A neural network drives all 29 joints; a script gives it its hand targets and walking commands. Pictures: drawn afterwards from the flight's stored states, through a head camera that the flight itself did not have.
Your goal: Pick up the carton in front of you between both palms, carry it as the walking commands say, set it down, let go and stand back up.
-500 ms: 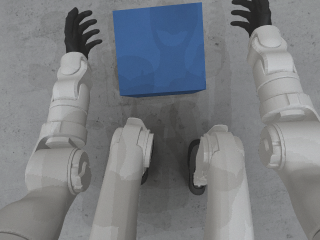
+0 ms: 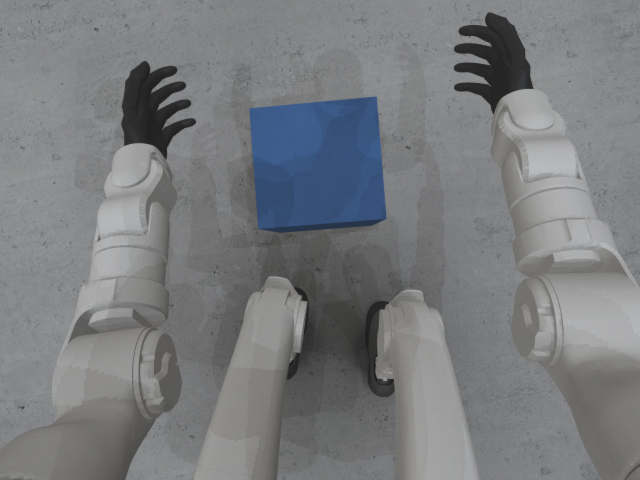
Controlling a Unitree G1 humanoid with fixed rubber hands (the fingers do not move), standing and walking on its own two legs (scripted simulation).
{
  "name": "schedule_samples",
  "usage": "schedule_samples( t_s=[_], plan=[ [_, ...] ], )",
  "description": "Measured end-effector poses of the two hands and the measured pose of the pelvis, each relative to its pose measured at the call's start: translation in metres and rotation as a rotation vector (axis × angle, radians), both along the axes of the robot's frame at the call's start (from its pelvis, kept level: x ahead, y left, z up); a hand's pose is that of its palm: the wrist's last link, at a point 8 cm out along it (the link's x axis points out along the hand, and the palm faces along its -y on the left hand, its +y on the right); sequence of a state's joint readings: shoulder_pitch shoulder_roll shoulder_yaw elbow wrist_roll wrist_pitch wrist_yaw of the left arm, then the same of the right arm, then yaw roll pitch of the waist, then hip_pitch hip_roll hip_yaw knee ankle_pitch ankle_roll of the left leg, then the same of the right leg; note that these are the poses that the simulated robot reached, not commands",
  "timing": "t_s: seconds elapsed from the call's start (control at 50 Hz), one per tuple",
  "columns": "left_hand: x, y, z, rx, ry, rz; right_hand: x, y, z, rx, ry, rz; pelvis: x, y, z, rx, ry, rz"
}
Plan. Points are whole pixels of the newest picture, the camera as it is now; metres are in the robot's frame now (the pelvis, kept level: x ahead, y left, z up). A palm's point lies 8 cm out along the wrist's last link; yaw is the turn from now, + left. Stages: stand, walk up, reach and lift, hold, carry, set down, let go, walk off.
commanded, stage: set down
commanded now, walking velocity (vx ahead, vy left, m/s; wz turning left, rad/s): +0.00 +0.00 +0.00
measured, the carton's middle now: (320, 176) +0.47 +0.06 -0.43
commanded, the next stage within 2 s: let go in 0.20 s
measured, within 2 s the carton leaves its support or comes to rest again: neither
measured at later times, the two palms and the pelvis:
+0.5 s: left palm (67, 161) +0.39 +0.24 +0.03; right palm (599, 132) +0.44 -0.18 +0.02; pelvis +0.05 +0.01 +0.14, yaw -2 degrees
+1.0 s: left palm out of the picture +0.28 +0.24 +0.15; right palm out of the picture +0.31 -0.22 +0.14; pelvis +0.11 +0.01 +0.22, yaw +0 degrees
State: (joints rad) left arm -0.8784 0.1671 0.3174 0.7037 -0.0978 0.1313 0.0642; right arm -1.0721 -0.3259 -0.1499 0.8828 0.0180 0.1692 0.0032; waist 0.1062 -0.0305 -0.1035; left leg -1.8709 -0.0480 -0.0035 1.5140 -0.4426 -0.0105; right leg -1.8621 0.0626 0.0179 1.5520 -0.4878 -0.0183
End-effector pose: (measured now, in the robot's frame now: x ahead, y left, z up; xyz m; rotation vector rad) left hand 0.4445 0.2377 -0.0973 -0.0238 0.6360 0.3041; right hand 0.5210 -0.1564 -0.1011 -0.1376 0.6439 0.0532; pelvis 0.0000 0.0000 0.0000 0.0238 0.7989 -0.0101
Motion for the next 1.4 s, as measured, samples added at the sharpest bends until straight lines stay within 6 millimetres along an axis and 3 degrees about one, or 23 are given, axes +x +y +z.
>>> schedule_samples(
  t_s=[0.18, 0.34, 0.56, 0.7, 0.92, 1.04, 1.18, 1.4],
  plan=[
    [-0.002, 0.0, 0.054, 0.0, 0.001, -0.007, -0.001, -0.002, 0.055, 0.001, 0.008, 0.004, 0.011, 0.0, 0.051, -0.003, -0.017, -0.003],
    [-0.009, -0.003, 0.089, 0.023, 0.032, -0.067, -0.013, -0.007, 0.09, -0.029, 0.022, -0.024, 0.024, 0.002, 0.091, -0.011, -0.042, -0.005],
    [-0.066, 0.006, 0.144, 0.079, 0.153, -0.244, -0.101, -0.026, 0.138, -0.09, 0.088, -0.128, 0.057, 0.01, 0.151, -0.03, -0.201, -0.009],
    [-0.097, 0.016, 0.186, 0.083, 0.166, -0.264, -0.131, -0.034, 0.175, -0.082, 0.088, -0.118, 0.08, 0.016, 0.178, -0.031, -0.337, -0.006],
    [-0.154, 0.006, 0.237, 0.078, 0.169, -0.247, -0.191, -0.051, 0.221, -0.076, 0.107, -0.117, 0.11, 0.013, 0.21, -0.027, -0.559, 0.0],
    [-0.172, 0.001, 0.25, 0.076, 0.17, -0.253, -0.223, -0.067, 0.243, -0.081, 0.112, -0.118, 0.115, 0.005, 0.22, -0.021, -0.684, 0.004],
    [-0.172, -0.009, 0.252, 0.074, 0.164, -0.28, -0.251, -0.082, 0.256, -0.084, 0.133, -0.124, 0.111, -0.003, 0.222, -0.021, -0.797, 0.004],
    [-0.176, -0.01, 0.254, 0.098, 0.193, -0.285, -0.262, -0.081, 0.256, -0.077, 0.139, -0.13, 0.101, -0.003, 0.22, -0.024, -0.883, 0.003]
  ],
)
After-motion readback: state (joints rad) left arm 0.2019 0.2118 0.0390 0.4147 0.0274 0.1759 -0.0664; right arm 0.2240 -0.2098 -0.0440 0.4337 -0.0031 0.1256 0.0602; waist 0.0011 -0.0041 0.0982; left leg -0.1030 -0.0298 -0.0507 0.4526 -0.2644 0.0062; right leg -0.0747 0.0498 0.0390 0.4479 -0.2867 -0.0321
